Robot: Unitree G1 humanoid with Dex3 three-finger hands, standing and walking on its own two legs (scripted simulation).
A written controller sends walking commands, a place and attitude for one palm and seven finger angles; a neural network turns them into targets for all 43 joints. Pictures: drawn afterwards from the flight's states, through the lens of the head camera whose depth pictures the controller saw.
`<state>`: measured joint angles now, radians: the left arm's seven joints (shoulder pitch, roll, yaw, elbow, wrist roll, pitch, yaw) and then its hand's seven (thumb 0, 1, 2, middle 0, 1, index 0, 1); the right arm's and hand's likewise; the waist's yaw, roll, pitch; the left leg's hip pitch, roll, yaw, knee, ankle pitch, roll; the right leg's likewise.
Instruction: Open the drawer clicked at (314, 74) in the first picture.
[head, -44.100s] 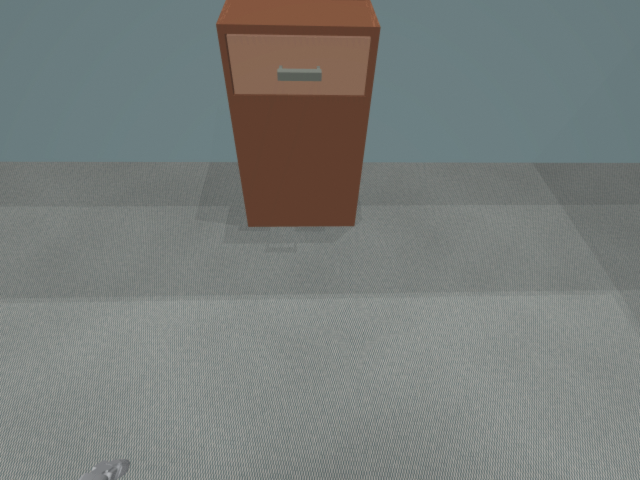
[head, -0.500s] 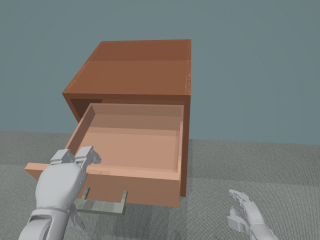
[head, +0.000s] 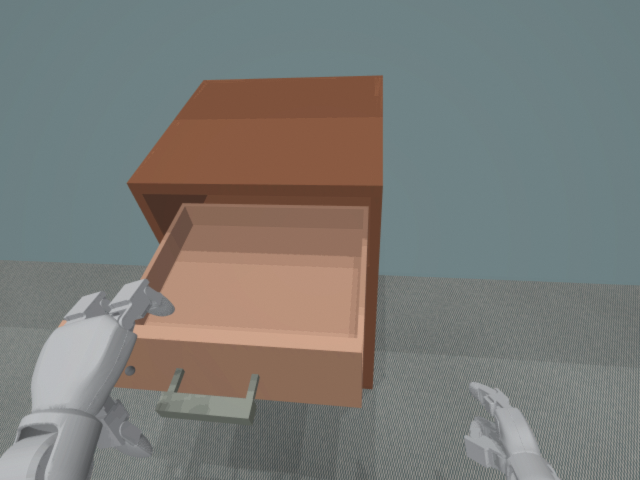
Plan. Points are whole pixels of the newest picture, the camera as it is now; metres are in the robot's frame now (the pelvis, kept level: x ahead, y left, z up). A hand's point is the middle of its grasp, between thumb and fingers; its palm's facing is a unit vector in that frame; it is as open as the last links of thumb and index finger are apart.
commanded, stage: draw the hand back to the body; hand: left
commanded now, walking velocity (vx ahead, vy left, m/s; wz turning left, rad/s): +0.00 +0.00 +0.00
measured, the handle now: (211, 392) +0.23 +0.21 -0.06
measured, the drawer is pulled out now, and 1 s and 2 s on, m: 0.30 0.30 0.30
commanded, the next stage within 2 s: step back with the hand held close in 0.96 s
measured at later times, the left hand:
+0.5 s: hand (137, 336) +0.20 +0.22 +0.15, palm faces +0.35 -0.84 -0.41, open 10.9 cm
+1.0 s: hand (116, 341) +0.19 +0.23 +0.16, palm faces +0.42 -0.80 -0.42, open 7.5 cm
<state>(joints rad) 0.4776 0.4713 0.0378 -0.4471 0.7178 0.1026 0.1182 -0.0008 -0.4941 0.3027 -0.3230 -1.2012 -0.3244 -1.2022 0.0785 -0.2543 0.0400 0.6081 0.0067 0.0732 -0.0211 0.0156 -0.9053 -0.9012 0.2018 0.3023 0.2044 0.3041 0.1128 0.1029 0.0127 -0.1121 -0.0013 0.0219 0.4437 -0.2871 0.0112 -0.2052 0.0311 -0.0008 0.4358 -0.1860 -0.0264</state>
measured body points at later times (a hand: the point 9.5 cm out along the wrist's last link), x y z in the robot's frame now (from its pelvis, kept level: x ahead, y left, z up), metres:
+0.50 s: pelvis +0.02 -0.01 +0.00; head +0.02 -0.02 +0.45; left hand +0.18 +0.26 +0.17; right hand +0.21 -0.22 -0.08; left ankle -0.03 +0.11 -0.74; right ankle +0.03 -0.10 -0.74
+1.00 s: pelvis +0.02 -0.01 +0.00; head +0.01 -0.03 +0.45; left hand +0.16 +0.27 +0.18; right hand +0.22 -0.21 -0.08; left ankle -0.03 +0.11 -0.74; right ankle +0.03 -0.10 -0.74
